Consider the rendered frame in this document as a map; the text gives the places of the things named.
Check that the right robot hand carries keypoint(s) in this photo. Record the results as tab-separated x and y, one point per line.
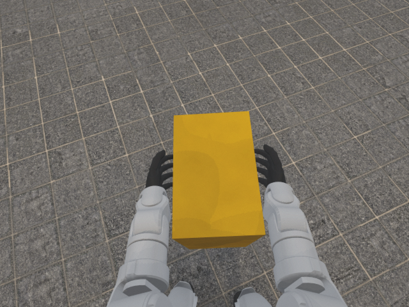
274	171

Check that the robot right forearm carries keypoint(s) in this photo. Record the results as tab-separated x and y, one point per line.
296	261

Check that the left robot shin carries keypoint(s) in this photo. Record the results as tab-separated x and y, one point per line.
183	284

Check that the robot right upper arm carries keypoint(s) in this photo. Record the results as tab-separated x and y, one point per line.
302	298

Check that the carton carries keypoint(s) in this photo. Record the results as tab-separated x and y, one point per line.
216	197

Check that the robot left forearm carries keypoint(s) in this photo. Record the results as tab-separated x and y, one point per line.
145	268

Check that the robot left upper arm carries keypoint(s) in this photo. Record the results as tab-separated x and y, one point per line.
148	299

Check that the robot left thigh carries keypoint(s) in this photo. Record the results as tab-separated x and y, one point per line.
182	297

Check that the left robot hand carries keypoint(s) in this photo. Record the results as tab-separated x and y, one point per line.
155	176

